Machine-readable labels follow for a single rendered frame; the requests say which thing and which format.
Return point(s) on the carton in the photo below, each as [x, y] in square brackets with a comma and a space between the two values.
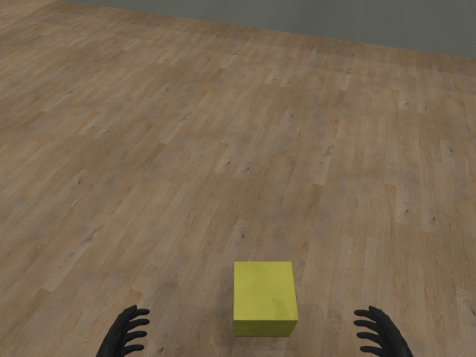
[264, 299]

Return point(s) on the robot left hand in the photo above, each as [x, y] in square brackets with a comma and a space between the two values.
[113, 344]

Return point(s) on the robot right hand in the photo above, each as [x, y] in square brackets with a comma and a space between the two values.
[389, 337]

